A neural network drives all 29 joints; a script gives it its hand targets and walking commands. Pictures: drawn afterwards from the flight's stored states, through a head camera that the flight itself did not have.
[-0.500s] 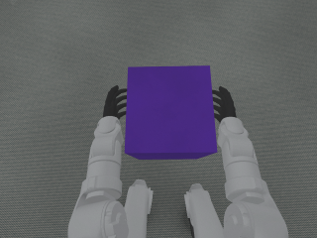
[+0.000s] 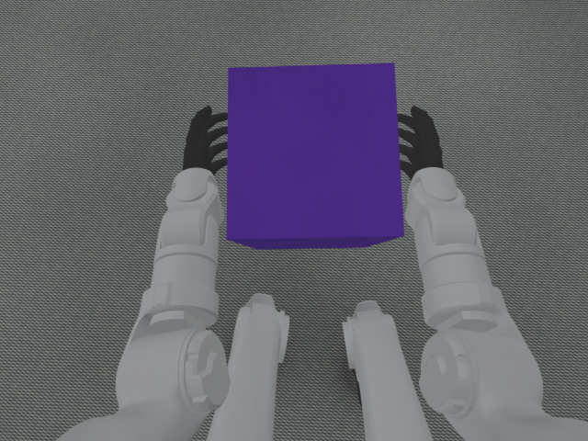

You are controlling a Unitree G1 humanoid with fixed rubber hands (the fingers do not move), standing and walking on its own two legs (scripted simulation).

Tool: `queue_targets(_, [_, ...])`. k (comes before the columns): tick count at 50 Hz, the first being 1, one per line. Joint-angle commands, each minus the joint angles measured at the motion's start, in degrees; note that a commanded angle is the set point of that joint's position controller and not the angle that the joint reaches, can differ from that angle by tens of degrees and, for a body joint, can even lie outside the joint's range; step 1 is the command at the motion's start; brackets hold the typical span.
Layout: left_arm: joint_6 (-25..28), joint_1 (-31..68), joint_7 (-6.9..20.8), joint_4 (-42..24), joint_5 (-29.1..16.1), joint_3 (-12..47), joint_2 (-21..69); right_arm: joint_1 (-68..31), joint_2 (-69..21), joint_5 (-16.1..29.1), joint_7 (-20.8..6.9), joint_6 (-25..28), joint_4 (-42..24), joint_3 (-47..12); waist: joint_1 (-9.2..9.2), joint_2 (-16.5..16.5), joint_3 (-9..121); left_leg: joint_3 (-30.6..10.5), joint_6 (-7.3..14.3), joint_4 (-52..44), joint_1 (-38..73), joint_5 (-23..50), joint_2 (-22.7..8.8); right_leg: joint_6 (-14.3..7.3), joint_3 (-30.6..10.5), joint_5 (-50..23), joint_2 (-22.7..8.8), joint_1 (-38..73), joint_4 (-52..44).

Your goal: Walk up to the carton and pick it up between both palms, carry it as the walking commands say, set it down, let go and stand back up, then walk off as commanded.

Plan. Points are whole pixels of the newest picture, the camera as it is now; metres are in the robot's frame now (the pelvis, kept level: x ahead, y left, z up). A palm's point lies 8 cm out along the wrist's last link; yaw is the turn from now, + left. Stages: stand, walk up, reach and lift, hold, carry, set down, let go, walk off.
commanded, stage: set down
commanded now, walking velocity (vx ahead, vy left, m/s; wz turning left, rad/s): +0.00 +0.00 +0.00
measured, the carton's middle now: (310, 176) +0.47 +0.02 -0.17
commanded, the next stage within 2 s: none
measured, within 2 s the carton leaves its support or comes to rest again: rests again in 1.94 s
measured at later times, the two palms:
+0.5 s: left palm (212, 172) +0.47 +0.18 -0.18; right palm (399, 170) +0.49 -0.12 -0.17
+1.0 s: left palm (223, 174) +0.49 +0.18 -0.26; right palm (383, 172) +0.51 -0.11 -0.26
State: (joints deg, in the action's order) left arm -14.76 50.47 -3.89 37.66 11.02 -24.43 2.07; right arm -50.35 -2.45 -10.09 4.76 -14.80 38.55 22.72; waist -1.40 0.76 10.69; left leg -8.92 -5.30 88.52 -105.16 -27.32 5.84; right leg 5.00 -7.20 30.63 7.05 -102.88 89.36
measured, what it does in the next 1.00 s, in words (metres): lowers itself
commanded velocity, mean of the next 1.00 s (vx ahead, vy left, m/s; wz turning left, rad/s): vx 0.00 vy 0.00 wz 0.00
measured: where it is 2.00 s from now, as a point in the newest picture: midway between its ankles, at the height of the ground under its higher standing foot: (308, 377)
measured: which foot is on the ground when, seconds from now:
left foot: down 0.00-1.00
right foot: down 0.00-1.00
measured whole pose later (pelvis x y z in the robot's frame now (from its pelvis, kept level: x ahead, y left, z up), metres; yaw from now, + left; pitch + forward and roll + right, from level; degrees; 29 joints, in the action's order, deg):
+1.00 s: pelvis -0.03 +0.00 -0.12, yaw -1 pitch +47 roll -2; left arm -15.3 71.9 -5.5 44.4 8.3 -24.4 -6.3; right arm -73.4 5.9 -6.2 7.3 -14.7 47.5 20.5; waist -2.4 1.1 -3.6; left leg -8.7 -7.4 111.3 -128.7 -29.5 8.3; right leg 7.5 -6.9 33.4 10.0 -126.4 112.4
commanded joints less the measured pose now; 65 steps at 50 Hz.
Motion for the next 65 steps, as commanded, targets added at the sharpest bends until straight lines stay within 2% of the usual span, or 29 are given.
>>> queue_targets(1, [0.5,34.19,12.54,2.57,-6.19,31.37,56.36,-38.2,-55.01,6.25,-11.44,2.02,-0.84,-30.42,-0.62,-0.59,54.49,12.9,1.47,-5.06,34.12,17.82,4.4,-1.33,11.39,-16.61,4.46,23.75,-6.95])
queue_targets(28, [-0.32,49.69,12.8,4.76,-7.56,27.47,50.82,-53.52,-49.78,7.09,-11.07,1.23,3.15,-26.31,-1.34,-0.82,58.02,15.23,0.95,7.0,23.35,15.91,3.99,-1.6,13.74,-14.08,4.63,13.54,5.97])
queue_targets(58, [1.4,58.69,13.99,5.34,-11.11,28.38,43.04,-64.03,-42.35,12.63,-10.01,3.7,4.2,-28.26,-2.53,-0.09,55.63,15.75,1.15,19.77,16.36,19.55,2.13,-1.82,14.39,-17.75,3.54,8.0,18.75])
queue_targets(61, [1.82,60.0,14.39,4.71,-11.87,28.25,41.91,-65.18,-41.79,12.99,-9.73,4.04,4.52,-28.85,-3.18,1.33,52.98,15.58,1.24,20.67,13.57,19.11,1.99,-1.85,14.3,-17.92,3.45,7.88,19.81])
queue_targets(65, [2.43,60.44,14.57,3.43,-13.58,29.14,41.07,-66.17,-42.69,14.43,-8.94,4.62,2.47,-30.82,-3.71,3.16,56.93,15.79,1.51,22.64,14.8,22.83,1.94,-1.71,14.21,-21.95,3.58,11.53,21.32])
